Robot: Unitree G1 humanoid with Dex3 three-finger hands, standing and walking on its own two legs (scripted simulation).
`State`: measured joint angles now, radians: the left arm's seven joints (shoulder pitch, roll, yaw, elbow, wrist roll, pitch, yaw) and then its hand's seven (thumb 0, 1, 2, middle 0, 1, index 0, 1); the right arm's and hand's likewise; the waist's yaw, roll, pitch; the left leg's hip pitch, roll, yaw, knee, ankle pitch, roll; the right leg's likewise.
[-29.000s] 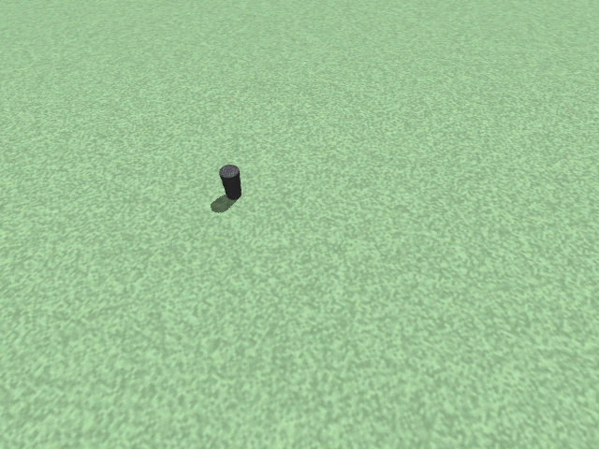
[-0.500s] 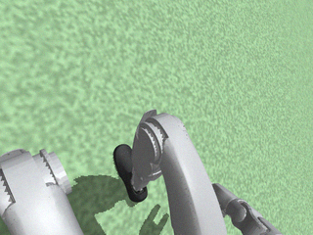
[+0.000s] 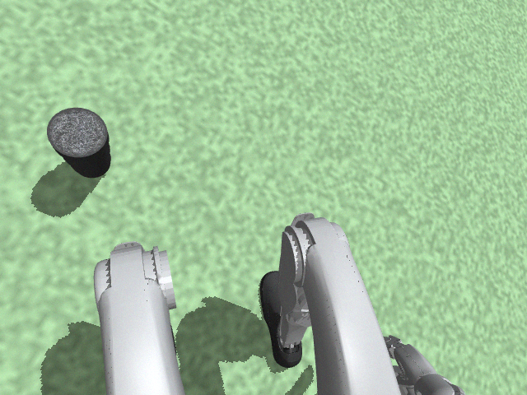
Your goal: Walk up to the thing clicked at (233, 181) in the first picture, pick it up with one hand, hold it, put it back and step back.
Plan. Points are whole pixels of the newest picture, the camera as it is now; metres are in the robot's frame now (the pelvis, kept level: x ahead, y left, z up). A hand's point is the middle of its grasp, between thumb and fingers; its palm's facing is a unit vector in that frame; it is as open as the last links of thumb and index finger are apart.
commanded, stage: home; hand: left
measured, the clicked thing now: (85, 148) +0.52 +0.25 -0.28
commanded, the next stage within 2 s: none
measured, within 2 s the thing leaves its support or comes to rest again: neither
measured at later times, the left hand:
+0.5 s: hand out of the picture +0.31 +0.32 +0.11, palm faces +0.27 -0.84 -0.48, open 17.1 cm
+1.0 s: hand out of the picture +0.24 +0.19 +0.29, palm faces +0.26 -0.91 -0.32, open 17.3 cm
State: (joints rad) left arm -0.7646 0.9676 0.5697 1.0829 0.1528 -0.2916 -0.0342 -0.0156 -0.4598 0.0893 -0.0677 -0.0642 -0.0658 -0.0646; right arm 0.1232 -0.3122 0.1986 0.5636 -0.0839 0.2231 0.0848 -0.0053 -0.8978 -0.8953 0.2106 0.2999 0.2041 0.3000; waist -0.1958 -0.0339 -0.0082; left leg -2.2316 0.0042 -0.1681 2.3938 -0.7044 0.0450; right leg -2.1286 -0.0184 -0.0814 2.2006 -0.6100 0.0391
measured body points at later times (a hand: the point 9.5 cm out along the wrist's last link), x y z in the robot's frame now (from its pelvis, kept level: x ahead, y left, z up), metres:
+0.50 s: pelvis +0.04 -0.02 +0.21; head +0.20 +0.04 +0.62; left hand +0.29 +0.36 +0.14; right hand +0.27 -0.24 +0.10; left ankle +0.07 +0.11 -0.32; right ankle +0.13 -0.15 -0.32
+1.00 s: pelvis +0.09 -0.03 +0.35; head +0.12 -0.02 +0.80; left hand +0.22 +0.24 +0.32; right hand +0.27 -0.25 +0.27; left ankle +0.07 +0.11 -0.32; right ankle +0.13 -0.15 -0.32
